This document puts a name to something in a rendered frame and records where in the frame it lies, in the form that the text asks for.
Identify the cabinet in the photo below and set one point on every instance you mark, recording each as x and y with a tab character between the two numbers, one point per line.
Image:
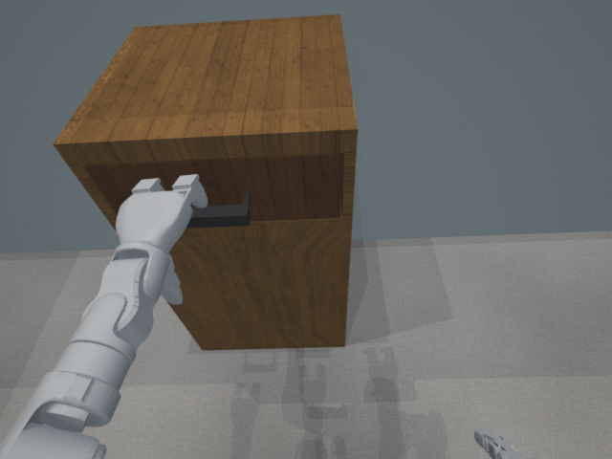
235	89

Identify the drawer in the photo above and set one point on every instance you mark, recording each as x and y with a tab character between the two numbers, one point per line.
289	187

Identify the left robot hand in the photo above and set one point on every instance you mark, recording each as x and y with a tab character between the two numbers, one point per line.
159	218

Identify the handle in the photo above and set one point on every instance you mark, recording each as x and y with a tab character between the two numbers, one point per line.
221	216

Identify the right robot hand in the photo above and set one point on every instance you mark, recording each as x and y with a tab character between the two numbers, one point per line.
497	447

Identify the robot left forearm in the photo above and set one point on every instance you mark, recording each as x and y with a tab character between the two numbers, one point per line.
83	389

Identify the left robot upper arm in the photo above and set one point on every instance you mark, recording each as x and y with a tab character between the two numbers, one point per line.
45	442

